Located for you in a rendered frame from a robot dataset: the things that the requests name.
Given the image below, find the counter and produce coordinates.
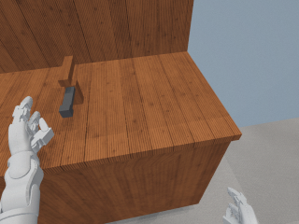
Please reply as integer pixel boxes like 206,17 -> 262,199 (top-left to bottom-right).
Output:
0,0 -> 242,224

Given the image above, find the tap lever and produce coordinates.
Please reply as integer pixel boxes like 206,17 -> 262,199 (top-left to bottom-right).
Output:
59,87 -> 76,119

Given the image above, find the right robot hand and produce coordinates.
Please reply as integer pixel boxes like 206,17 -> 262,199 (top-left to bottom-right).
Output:
222,187 -> 259,224

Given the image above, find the robot left forearm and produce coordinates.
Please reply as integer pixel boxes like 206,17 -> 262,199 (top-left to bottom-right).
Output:
0,151 -> 44,224

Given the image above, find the left robot hand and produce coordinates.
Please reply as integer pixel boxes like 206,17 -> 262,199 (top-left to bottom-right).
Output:
8,96 -> 54,156

